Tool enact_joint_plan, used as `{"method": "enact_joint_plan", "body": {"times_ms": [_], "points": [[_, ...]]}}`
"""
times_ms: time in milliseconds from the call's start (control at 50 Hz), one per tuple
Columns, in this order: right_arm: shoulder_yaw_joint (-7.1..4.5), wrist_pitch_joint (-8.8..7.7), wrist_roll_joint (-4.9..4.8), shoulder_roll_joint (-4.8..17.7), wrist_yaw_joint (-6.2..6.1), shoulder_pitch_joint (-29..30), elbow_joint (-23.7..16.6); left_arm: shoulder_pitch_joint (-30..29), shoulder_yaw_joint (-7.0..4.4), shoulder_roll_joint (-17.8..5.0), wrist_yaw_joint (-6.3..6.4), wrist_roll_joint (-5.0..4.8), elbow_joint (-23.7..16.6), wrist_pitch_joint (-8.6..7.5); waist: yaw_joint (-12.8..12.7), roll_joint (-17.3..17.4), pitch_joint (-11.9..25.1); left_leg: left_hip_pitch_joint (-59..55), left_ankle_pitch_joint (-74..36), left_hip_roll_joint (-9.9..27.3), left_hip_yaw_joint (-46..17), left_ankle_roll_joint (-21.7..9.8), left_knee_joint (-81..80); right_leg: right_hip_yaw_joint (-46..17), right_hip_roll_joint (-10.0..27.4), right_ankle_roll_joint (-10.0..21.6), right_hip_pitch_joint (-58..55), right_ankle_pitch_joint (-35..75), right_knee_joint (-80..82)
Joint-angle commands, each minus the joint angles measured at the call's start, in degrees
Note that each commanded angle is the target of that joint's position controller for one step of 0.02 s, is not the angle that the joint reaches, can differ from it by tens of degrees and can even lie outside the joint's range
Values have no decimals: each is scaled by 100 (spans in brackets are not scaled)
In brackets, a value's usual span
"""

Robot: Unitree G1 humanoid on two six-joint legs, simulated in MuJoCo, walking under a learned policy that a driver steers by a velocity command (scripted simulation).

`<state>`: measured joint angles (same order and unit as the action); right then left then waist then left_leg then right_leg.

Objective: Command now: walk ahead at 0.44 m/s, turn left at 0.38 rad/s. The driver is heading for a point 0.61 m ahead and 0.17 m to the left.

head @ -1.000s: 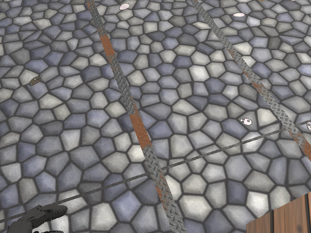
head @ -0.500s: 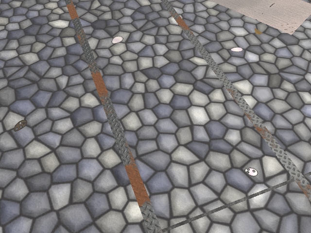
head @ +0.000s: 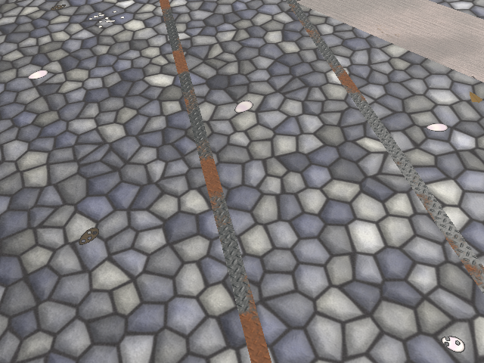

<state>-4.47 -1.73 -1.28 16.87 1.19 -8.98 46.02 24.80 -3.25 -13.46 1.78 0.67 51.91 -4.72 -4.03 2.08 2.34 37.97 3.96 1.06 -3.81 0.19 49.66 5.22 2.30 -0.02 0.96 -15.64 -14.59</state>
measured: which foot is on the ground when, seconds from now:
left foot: up 0.00-0.18, down 0.20-0.70, up 0.72-1.00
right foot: down 0.00-0.22, up 0.24-0.66, down 0.68-1.00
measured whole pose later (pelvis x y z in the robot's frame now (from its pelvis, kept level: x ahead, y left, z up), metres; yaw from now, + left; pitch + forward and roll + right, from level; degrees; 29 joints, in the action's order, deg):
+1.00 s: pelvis +0.50 +0.11 +0.00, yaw +24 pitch +1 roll -1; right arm -2.8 0.2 0.0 15.2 -1.4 -8.7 41.4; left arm 13.3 -1.7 -13.3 -1.1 0.6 48.8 -4.1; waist -2.4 2.3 -2.8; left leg 27.9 12.9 2.5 -4.3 2.7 40.7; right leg 1.5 -2.8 2.9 12.9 -9.2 -20.9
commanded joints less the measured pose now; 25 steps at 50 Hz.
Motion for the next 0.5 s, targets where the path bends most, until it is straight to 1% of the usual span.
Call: {"method": "enact_joint_plan", "body": {"times_ms": [20, 60, 100, 120, 140, 160, 180, 200, 220, 240, 260, 280, 300, 320, 340, 360, 380, 400, 420, 460, 500], "points": [[79, -62, -1, 8, 105, 1087, -707, -21, -196, -932, 28, -3, -209, -52, -166, -903, -794, 494, -396, 167, 304, 76, -582, -343, 1235, 689, 112, 870, 755], [115, -60, -6, -18, 171, 1308, -852, 87, -224, -1018, 13, -40, -133, -23, -250, -862, -932, 347, -284, 186, 487, -34, -927, -147, 1343, 689, 17, 1004, 717], [123, -55, -19, 23, 232, 1425, -968, 112, -253, -1078, -20, -98, -72, 19, -240, -847, -1044, 212, 11, 186, 632, -212, -1181, 6, 1449, 663, -170, 1267, 588], [114, -54, -17, 64, 260, 1429, -1017, 76, -273, -1119, -33, -127, -56, 44, -179, -864, -1057, 76, 232, 143, 733, -325, -1286, 93, 1494, 634, -267, 1728, 437], [79, -56, -3, 144, 282, 1334, -1047, -1, -296, -1190, -35, -151, -62, 66, -47, -917, -965, -246, 483, 16, 882, -457, -1368, 227, 1505, 584, -334, 2773, 123], [14, -53, 19, 259, 291, 1060, -1024, -59, -325, -1285, -24, -176, -72, 92, 168, -1009, -712, -794, 685, -199, 1074, -589, -1369, 363, 1507, 527, -363, 4157, -395], [-114, -46, 9, 450, 281, 321, -852, -152, -340, -1344, -3, -188, -89, 130, 619, -980, -260, -1774, 588, -469, 1226, -758, -1560, 556, 1397, 418, -255, 5241, -1340], [-313, -14, -23, 798, 206, -655, -578, -123, -310, -1295, 19, -165, -127, 127, 1072, -793, 334, -3294, 344, -642, 1102, -975, -1715, 686, 1180, 238, 383, 5263, -2592], [-496, 61, -36, 1358, 46, -1475, -427, -117, -217, -1039, 7, -30, -362, 51, 1314, 154, 952, -5254, 767, 479, -806, -1489, -1860, 701, 810, -82, 2313, 2957, -4605], [-466, 15, -63, 1652, 39, -1298, -526, 58, 19, -406, -62, -7, -622, -156, 846, 1307, 1842, -6260, 1923, 1857, -4172, -2487, -3084, -249, -361, -327, 3903, -1538, -6423], [-304, -29, 15, 1134, 47, -1342, -521, -583, -130, -946, -126, -210, -719, -349, 1170, 662, 1690, -6081, 1963, 1765, -3972, -2193, -3438, -1134, -62, -175, 4445, -1332, -6735], [-235, -90, 49, 881, 34, -1161, -473, -985, -143, -1022, -135, -338, -866, -432, 1090, 537, 949, -5390, 1447, 1545, -3066, -1947, -3356, -1006, 166, -17, 4655, -933, -6594], [-192, -137, 44, 772, 39, -741, -543, -1073, -136, -949, -80, -231, -879, -465, 798, -29, 447, -4423, 843, 1256, -2406, -1768, -3395, -993, 393, 28, 4404, -508, -6066], [-137, -165, 76, 586, 33, -401, -630, -1048, -196, -992, -38, -91, -844, -429, 565, -47, 235, -3731, 355, 1035, -1927, -1652, -3463, -1003, 552, 22, 4009, -275, -5600], [-112, -172, 127, 534, 15, -210, -734, -920, -212, -956, -46, -54, -842, -354, 373, 49, 111, -3223, 111, 897, -1742, -1661, -3617, -1041, 616, -2, 3671, -125, -5411], [-121, -188, 123, 543, -4, -153, -768, -857, -215, -897, -55, -31, -870, -283, 287, 82, 60, -2938, -45, 853, -1686, -1720, -3741, -1022, 613, -70, 3528, -72, -5203], [-126, -207, 92, 562, -29, -179, -763, -856, -206, -825, -64, -3, -902, -222, 239, 67, -7, -2683, -239, 818, -1548, -1768, -3814, -959, 592, -159, 3468, -22, -4987], [-137, -221, 73, 611, -61, -234, -750, -970, -196, -783, -64, 23, -969, -177, 225, 48, -96, -2478, -350, 770, -1405, -1780, -3872, -910, 554, -248, 3489, 151, -4691], [-156, -225, 64, 680, -101, -306, -735, -1208, -176, -745, -61, 42, -1074, -156, 267, 38, -207, -2333, -414, 710, -1292, -1757, -3909, -867, 507, -332, 3564, 425, -4295], [-182, -209, 40, 753, -155, -487, -695, -1752, -117, -644, -83, 49, -1248, -169, 445, 55, -344, -2153, -312, 494, -1072, -1569, -3873, -830, 341, -389, 3458, 1265, -3245], [-204, -173, 7, 802, -188, -674, -652, -2245, -50, -523, -144, 18, -1385, -210, 640, 138, -380, -1995, -96, 336, -956, -1387, -3765, -769, 89, -390, 3052, 1986, -2280]]}}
